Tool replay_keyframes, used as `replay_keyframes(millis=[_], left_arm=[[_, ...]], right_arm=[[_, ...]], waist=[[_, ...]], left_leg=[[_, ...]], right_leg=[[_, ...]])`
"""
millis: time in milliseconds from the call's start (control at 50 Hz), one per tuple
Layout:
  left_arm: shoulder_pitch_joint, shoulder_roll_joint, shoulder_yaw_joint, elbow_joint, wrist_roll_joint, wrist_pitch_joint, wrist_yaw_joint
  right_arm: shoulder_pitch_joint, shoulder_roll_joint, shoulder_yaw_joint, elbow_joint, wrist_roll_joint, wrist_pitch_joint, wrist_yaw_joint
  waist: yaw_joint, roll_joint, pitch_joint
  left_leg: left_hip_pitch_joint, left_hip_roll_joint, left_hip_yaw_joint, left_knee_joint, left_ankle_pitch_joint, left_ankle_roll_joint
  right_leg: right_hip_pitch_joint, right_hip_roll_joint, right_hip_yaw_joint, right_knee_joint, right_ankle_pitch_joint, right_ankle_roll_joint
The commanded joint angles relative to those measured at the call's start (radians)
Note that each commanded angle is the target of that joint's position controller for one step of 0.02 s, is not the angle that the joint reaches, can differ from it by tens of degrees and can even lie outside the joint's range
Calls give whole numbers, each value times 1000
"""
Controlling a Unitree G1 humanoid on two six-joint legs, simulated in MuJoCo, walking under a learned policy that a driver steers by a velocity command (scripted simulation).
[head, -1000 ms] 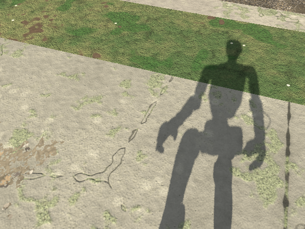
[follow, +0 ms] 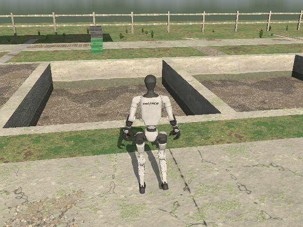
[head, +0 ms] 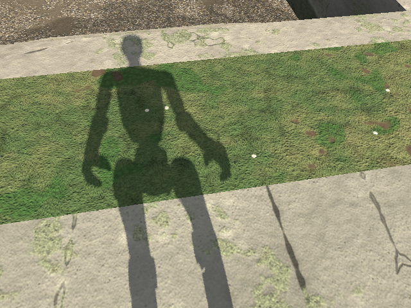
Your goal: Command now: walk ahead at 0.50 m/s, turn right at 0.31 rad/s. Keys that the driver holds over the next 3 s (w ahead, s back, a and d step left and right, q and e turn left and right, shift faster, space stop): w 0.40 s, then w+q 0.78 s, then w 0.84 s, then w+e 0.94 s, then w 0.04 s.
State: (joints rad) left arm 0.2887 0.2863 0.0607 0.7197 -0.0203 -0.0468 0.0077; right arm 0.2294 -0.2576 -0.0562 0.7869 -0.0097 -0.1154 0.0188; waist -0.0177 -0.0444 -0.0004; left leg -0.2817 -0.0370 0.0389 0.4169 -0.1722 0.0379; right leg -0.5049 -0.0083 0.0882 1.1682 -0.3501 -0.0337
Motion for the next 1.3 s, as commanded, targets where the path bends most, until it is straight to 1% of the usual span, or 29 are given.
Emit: replay_keyframes(millis=[20,80,160,240,280,320,340,360,380,400,420,440,480,540,680,780,840,880,900,920,940,960,980,1000,1020,1100,1180,1240,1300], left_arm=[[-2,38,11,-81,4,-12,-4],[-87,21,-2,-112,15,-20,-7],[-211,3,-13,-138,7,-34,-23],[-303,22,-9,-176,-5,-38,-40],[-291,43,-1,-182,-3,-42,-46],[-103,99,33,-125,10,-42,-39],[74,161,57,-87,19,-38,-27],[167,274,80,-77,33,-32,-20],[195,204,62,-66,19,-31,-23],[125,156,42,-71,16,-34,-26],[57,117,30,-79,16,-35,-27],[-1,85,20,-79,19,-37,-33],[-57,62,16,-70,26,-54,-37],[-45,82,28,-32,37,-78,-31],[4,114,37,31,31,-72,-2],[74,138,47,84,15,-41,5],[49,171,56,84,7,-19,15],[21,194,59,77,4,-3,26],[21,184,52,65,6,-7,32],[92,54,12,15,41,-31,19],[66,59,-2,-3,24,-76,1],[-48,122,17,-31,-16,-99,-12],[-84,116,11,-44,-16,-109,-12],[-91,112,14,-35,8,-109,-3],[-81,126,25,-31,25,-98,2],[-72,85,20,-45,39,-56,5],[-233,47,2,-86,35,-58,0],[-306,51,-2,-96,19,-71,-20],[-328,85,8,-111,17,-84,-35]], right_arm=[[24,-111,-25,-26,8,-17,4],[47,-150,-34,-4,17,-12,-1],[95,-172,-33,23,28,8,-6],[155,-191,-33,56,38,27,-4],[150,-207,-37,66,43,37,-8],[131,-201,-32,67,44,46,-14],[120,-162,-14,48,27,42,-17],[203,-54,23,12,12,21,-12],[191,-103,13,27,25,0,-7],[117,-168,-7,2,50,-9,-2],[65,-161,-5,-5,52,-6,-2],[42,-148,-7,-4,39,4,-4],[81,-119,-10,13,35,36,-7],[63,-90,-12,8,37,63,-14],[-122,-58,-7,-50,27,57,10],[-251,-46,3,-133,29,56,39],[-226,-72,-10,-164,31,59,54],[-26,-137,-49,-128,34,63,48],[141,-209,-84,-89,33,68,31],[197,-327,-109,-80,34,71,11],[214,-302,-93,-107,28,58,14],[197,-232,-74,-100,20,52,16],[139,-196,-65,-105,28,48,15],[65,-167,-55,-120,30,49,13],[14,-134,-44,-140,23,50,10],[8,-162,-51,-149,19,44,-7],[64,-179,-56,-129,31,54,-27],[114,-174,-52,-106,32,58,-30],[148,-166,-48,-84,31,60,-31]], waist=[[13,136,-10],[-1,109,-5],[-48,120,17],[-71,139,44],[-42,150,41],[64,125,-68],[140,68,-195],[118,-189,-318],[134,-194,-383],[120,-136,-228],[94,-72,-149],[63,-28,-81],[8,-53,-42],[-5,-26,-2],[56,0,57],[104,6,100],[62,-39,49],[-56,-54,-75],[-137,-7,-164],[-73,251,-251],[-82,233,-415],[-115,155,-311],[-82,106,-191],[-33,44,-117],[5,52,-79],[43,81,-46],[-16,118,-17],[-59,142,-16],[-63,150,-1]], left_leg=[[145,268,-277,-239,126,188],[166,272,-212,-263,232,198],[162,233,-112,-257,230,158],[232,280,-128,-222,204,143],[269,304,-133,-176,269,127],[238,246,-65,48,523,87],[80,198,-18,300,415,47],[-333,42,22,700,-80,-25],[-465,32,-120,862,-385,-20],[-542,88,-126,905,-327,-7],[-518,132,-108,869,-241,-2],[-478,159,-103,808,-181,-9],[-367,186,-118,749,-104,-20],[-390,169,-153,693,-5,-39],[-431,133,-113,360,292,-33],[-494,123,-43,238,184,6],[-372,59,43,215,31,54],[-84,-27,90,171,8,107],[216,-6,-2,127,65,153],[586,261,-490,100,36,308],[721,389,-901,-69,-55,419],[665,351,-755,-97,-37,353],[512,306,-605,-97,26,310],[354,262,-503,-108,109,275],[236,230,-435,-132,197,260],[51,178,-335,-187,330,266],[11,115,-277,-169,233,204],[45,140,-300,-156,134,185],[149,195,-371,-92,116,173]], right_leg=[[-173,-81,18,-71,57,7],[-201,-105,-15,-233,172,21],[-123,-80,-70,-465,338,23],[-90,-52,-90,-578,302,2],[-37,-35,-100,-627,244,-28],[252,18,-142,-698,262,-73],[530,-92,-24,-667,290,-125],[884,-356,424,-726,193,-280],[897,-400,642,-843,99,-319],[779,-364,504,-854,99,-274],[645,-319,359,-869,150,-241],[519,-279,267,-909,208,-221],[373,-238,154,-982,264,-198],[327,-236,36,-1035,365,-199],[416,-222,-159,-1057,421,-140],[592,-275,-211,-989,500,-122],[634,-281,-257,-845,881,-89],[585,-247,-297,-559,1123,-52],[396,-206,-304,-306,954,-12],[-52,-48,-279,75,131,54],[-232,62,-34,251,-255,56],[-326,-1,27,262,-175,34],[-324,-44,9,181,-86,18],[-267,-82,-1,89,-28,22],[-192,-105,-3,27,7,30],[-109,-99,-33,-129,101,83],[-70,-45,-44,-444,352,102],[-11,-19,-49,-582,463,94],[-17,-18,-32,-653,398,55]])
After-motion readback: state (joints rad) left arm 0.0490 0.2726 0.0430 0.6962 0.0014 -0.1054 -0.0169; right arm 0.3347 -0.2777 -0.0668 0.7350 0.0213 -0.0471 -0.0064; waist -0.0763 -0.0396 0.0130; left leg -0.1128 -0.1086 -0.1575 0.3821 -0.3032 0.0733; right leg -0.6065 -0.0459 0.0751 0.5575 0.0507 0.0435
